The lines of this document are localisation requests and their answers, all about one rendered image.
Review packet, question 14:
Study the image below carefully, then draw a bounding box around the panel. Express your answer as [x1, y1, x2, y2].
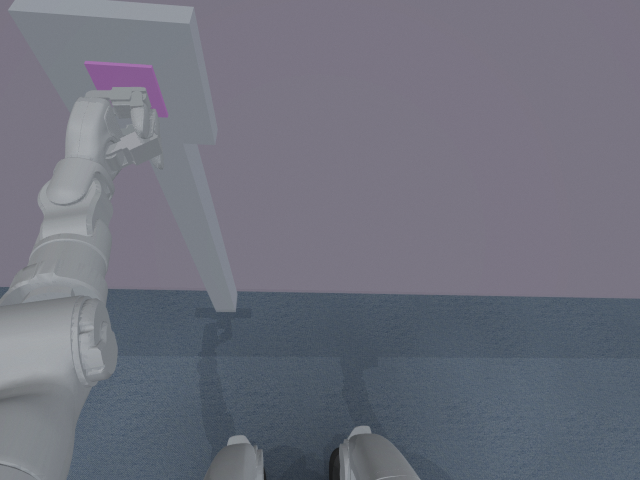
[8, 0, 238, 312]

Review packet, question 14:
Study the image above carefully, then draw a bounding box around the left robot hand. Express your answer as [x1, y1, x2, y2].
[65, 87, 164, 181]

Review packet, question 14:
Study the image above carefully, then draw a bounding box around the left robot thigh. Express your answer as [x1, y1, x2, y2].
[203, 443, 264, 480]

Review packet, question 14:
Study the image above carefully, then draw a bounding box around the robot left upper arm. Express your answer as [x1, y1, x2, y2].
[0, 295, 118, 480]

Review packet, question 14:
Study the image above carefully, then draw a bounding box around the button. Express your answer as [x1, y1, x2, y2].
[84, 61, 168, 118]

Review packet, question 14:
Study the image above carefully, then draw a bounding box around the left robot forearm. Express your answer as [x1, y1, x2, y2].
[0, 157, 115, 306]

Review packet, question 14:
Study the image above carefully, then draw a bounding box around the robot right shin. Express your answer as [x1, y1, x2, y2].
[340, 426, 371, 480]

